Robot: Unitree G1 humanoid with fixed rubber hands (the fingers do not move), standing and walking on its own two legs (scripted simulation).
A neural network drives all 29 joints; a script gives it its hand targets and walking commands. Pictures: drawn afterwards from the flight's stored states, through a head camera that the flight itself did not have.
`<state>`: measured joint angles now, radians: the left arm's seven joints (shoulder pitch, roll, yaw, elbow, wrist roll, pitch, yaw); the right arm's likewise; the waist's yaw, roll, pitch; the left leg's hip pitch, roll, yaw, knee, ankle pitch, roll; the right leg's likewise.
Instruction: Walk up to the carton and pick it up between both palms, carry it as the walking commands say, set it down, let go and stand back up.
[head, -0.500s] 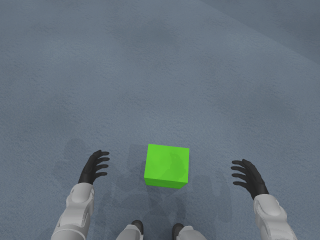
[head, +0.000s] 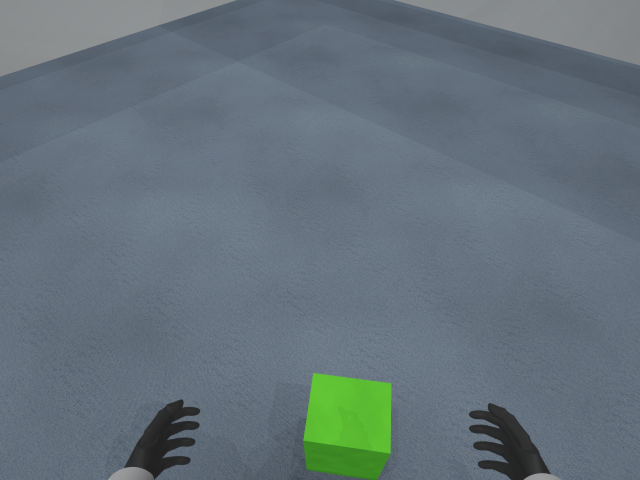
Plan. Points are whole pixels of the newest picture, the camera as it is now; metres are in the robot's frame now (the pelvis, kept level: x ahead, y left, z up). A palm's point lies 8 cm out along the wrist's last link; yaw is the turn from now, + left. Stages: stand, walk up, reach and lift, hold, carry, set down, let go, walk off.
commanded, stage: let go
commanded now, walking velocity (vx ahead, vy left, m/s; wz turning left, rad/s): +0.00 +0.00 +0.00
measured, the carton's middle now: (346, 429) +0.37 -0.04 -0.63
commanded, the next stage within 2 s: stand in 0.20 s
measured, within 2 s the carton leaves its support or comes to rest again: neither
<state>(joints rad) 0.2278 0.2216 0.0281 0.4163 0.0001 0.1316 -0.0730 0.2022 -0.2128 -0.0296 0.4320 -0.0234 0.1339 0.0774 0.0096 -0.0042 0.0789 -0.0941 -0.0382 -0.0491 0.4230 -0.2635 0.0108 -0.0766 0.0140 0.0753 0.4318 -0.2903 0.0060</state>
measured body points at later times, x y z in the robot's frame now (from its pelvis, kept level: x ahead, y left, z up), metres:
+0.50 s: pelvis +0.00 -0.01 -0.01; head -0.01 -0.02 +0.44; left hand +0.13 +0.27 -0.10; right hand +0.14 -0.29 -0.10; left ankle -0.02 +0.11 -0.74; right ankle -0.03 -0.13 -0.74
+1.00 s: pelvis -0.02 -0.02 +0.00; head -0.03 -0.02 +0.45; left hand +0.07 +0.27 -0.11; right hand +0.08 -0.30 -0.12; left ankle -0.02 +0.11 -0.74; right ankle -0.03 -0.13 -0.74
